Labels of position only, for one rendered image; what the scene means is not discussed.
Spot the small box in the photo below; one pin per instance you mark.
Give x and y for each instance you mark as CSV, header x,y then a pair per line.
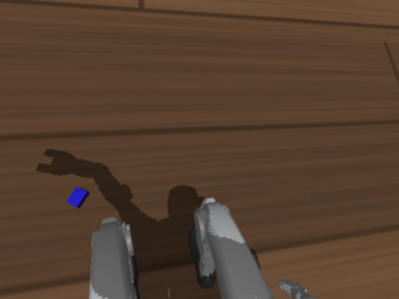
x,y
77,197

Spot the right robot foot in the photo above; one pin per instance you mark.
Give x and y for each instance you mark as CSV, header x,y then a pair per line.
x,y
204,281

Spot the right robot hand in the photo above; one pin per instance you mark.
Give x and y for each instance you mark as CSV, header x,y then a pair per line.
x,y
295,290

